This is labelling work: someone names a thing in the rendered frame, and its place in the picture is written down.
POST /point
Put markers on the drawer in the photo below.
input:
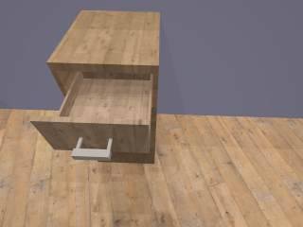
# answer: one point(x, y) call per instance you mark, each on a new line
point(100, 106)

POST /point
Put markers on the cabinet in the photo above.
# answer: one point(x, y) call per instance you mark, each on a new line
point(110, 41)

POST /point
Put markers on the handle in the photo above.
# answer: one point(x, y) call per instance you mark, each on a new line
point(92, 154)

